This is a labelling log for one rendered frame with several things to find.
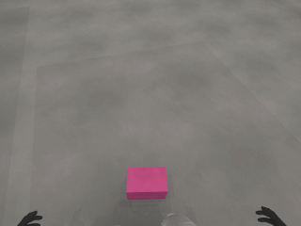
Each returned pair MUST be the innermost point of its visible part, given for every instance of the left robot hand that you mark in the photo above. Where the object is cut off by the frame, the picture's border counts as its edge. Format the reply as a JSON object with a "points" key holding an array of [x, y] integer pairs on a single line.
{"points": [[30, 217]]}

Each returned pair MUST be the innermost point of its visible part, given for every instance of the right robot hand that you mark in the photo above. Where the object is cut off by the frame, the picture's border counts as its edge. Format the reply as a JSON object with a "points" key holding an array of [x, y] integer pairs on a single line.
{"points": [[272, 217]]}

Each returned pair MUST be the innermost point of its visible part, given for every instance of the carton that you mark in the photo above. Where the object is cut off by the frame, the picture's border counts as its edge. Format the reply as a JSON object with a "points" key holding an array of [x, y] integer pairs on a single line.
{"points": [[146, 183]]}

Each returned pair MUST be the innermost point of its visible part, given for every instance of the robot right thigh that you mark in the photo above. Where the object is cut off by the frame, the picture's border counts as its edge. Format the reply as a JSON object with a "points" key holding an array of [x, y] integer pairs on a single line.
{"points": [[177, 220]]}

